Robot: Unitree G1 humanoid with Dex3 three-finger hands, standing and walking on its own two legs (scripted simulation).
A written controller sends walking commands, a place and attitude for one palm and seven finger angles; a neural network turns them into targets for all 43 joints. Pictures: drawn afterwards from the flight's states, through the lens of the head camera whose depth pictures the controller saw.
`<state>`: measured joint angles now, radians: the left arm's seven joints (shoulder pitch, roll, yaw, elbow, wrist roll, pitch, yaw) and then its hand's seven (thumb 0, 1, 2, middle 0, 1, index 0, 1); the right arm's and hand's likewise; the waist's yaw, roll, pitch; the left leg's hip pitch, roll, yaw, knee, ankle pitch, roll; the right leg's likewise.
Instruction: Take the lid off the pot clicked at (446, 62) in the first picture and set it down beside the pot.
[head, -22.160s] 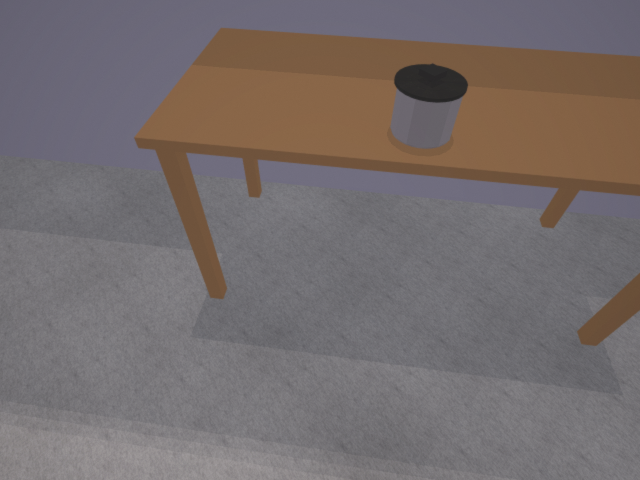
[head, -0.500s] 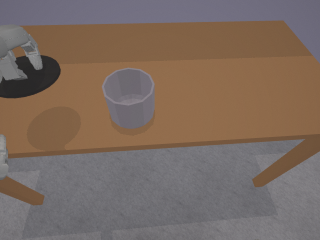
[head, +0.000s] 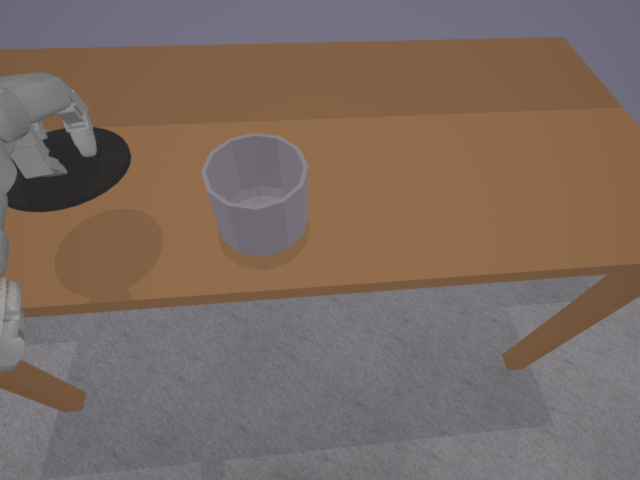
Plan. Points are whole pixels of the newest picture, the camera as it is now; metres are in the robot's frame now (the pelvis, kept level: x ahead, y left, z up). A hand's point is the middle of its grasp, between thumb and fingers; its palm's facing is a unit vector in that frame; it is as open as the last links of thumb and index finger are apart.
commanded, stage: lower the lid onto the table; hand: left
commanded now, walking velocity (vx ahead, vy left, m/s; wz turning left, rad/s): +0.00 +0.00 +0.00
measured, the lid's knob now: (55, 151) +0.48 +0.32 +0.13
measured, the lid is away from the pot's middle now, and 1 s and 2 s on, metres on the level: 0.24 0.24 0.24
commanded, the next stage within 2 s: open the fingers wide in 1.84 s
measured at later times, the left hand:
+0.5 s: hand (60, 173) +0.46 +0.31 +0.11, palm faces -0.46 -0.11 -0.88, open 6.7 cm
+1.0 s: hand (73, 185) +0.47 +0.31 +0.08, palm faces -0.48 -0.11 -0.87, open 6.7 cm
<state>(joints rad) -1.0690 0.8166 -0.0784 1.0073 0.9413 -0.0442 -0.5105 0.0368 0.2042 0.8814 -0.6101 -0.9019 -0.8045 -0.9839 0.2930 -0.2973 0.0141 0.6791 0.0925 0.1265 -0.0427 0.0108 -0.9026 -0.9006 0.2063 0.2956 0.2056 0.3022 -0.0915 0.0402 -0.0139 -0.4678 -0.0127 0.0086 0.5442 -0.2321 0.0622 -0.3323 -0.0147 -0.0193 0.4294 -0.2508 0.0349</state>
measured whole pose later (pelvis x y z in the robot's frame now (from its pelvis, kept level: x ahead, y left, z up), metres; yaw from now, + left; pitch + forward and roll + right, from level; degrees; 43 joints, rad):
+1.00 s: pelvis +0.01 +0.00 -0.01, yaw -2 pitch +13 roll -3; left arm -1.01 0.83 -0.03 1.13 0.97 -0.11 -0.42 0.03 0.21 0.88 -0.60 -0.90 -0.80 -0.99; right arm 0.34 -0.29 0.02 0.70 0.09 0.13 -0.07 0.01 -0.90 -0.90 0.21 0.30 0.21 0.30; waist -0.12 0.04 -0.05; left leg -0.59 0.01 0.03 0.64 -0.29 0.07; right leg -0.46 0.00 0.00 0.52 -0.29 0.04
